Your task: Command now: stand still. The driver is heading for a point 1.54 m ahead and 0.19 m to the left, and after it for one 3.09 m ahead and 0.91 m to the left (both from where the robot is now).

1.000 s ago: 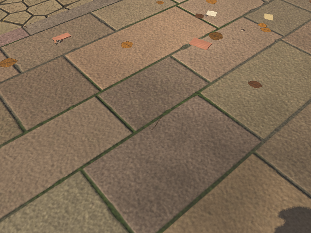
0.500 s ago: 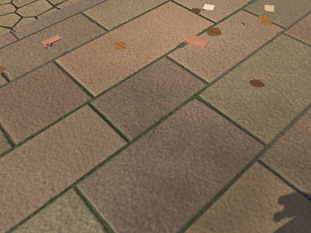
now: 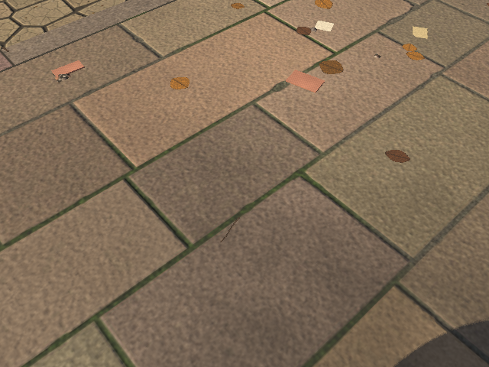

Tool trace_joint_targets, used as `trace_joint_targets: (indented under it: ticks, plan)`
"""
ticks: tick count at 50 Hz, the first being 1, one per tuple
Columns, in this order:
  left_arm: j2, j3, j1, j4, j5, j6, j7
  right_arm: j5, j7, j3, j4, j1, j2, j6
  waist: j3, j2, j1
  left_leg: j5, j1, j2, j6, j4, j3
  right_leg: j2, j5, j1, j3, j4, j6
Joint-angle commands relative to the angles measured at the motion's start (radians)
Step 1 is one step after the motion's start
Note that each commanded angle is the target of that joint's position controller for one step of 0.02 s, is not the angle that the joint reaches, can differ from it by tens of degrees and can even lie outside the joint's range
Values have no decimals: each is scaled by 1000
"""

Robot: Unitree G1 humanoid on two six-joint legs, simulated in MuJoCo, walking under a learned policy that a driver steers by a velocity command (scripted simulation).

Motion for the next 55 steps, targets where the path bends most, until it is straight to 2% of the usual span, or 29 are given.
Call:
trace_joint_targets:
  ticks: [1,3,4,5,6,7,8,10,12,15,16,18,19,20,21,22,24,25,26,28,30,33,39,55]
  plan:
    - [13,1,126,18,7,16,-1,-1,-11,-12,-11,0,-110,13,-30,126,33,27,-23,235,119,-272,-264,-27,81,18,13,-100,19]
    - [12,1,181,58,6,17,3,12,-7,-16,0,0,-114,22,-40,96,46,-130,-53,193,66,-252,-223,-10,258,105,-18,-264,16]
    - [28,2,173,58,13,17,3,19,-4,-20,7,17,-117,25,-16,69,36,-231,-82,178,29,-251,-220,-28,305,109,12,-324,10]
    - [44,0,151,40,20,11,4,25,0,-22,11,31,-116,28,11,51,21,-294,-99,160,-6,-248,-215,-84,260,71,85,-396,1]
    - [59,0,113,35,12,5,5,31,5,-21,13,36,-93,32,77,-23,-5,-216,-31,113,-24,-222,-164,-111,145,-81,126,-438,-11]
    - [47,-6,84,30,7,-6,7,24,9,-13,29,53,-64,31,80,-50,-19,-98,74,102,-27,-171,-146,-133,111,-156,153,-490,-13]
    - [47,-7,66,29,1,-16,8,16,11,-9,45,77,-45,28,71,-53,-32,-15,140,101,-27,-141,-140,-141,133,-181,160,-517,-9]
    - [55,-5,57,28,-4,-31,11,8,13,-8,67,107,-56,19,38,-26,-39,63,181,114,-23,-131,-145,-136,230,-142,147,-521,-9]
    - [49,-4,76,36,-5,-36,10,10,12,-6,83,117,-59,10,17,-5,-30,83,161,123,-22,-139,-149,-127,313,-73,127,-500,-13]
    - [37,-6,99,47,-4,-34,9,14,8,0,99,119,-51,7,20,6,-19,80,136,125,-29,-147,-148,-123,343,-37,114,-491,-18]
    - [41,-3,120,53,-2,-32,8,13,8,2,106,128,-46,8,4,1,-12,13,135,108,-29,-136,-135,-119,254,-28,119,-507,-25]
    - [100,22,151,56,-3,-23,6,5,12,-5,97,117,-54,11,38,-64,9,-194,40,36,-22,-15,-60,-142,-45,-32,189,-551,-75]
    - [122,33,177,56,-3,-18,4,-4,17,-8,81,85,-58,12,88,-88,30,-248,-65,11,-20,65,-21,-198,-184,-24,263,-601,-114]
    - [113,34,170,53,-4,-16,6,-14,20,-2,65,62,-30,10,150,-86,33,-207,-119,26,-20,108,-8,-256,-169,-46,306,-626,-140]
    - [83,26,152,50,-2,-20,8,-13,20,5,63,66,-5,4,169,-74,23,-169,-114,53,-17,128,-24,-275,-66,-70,306,-620,-150]
    - [56,16,125,45,3,-28,9,-7,18,8,68,90,9,-4,161,-56,0,-135,-75,69,-14,99,-41,-267,87,-79,273,-585,-143]
    - [50,10,92,43,12,-46,7,-3,15,10,90,163,4,-19,96,-22,-42,0,77,81,-12,-38,-72,-206,416,-73,169,-472,-92]
    - [53,11,104,44,12,-52,5,-1,10,4,99,202,-29,-29,53,-2,-37,112,162,113,-8,-64,-119,-163,484,-76,121,-413,-65]
    - [27,8,157,48,-2,-53,2,12,6,-7,104,197,-80,-32,38,85,0,259,168,133,18,-43,-159,-95,509,-63,64,-384,-40]
    - [31,5,193,76,-8,-46,13,8,3,3,108,217,-43,-35,-11,80,-6,461,205,168,42,-29,-175,-87,514,0,45,-350,-15]
    - [44,7,190,82,-12,-37,18,8,-7,3,103,213,-43,-30,-44,62,-6,528,226,168,41,-26,-169,-93,552,37,48,-342,-3]
    - [33,2,177,85,-12,-27,17,14,-15,2,100,201,-47,-22,-55,41,-3,519,229,158,33,-34,-154,-105,586,70,49,-356,5]
    - [29,-5,155,98,-8,-14,23,16,-17,-2,106,184,-37,-11,-23,15,-3,446,211,146,18,-63,-146,-119,590,88,50,-385,14]
    - [22,-13,126,115,-4,-10,24,14,-12,-4,130,177,-31,3,27,15,-10,231,186,131,2,-144,-155,-128,434,53,59,-446,11]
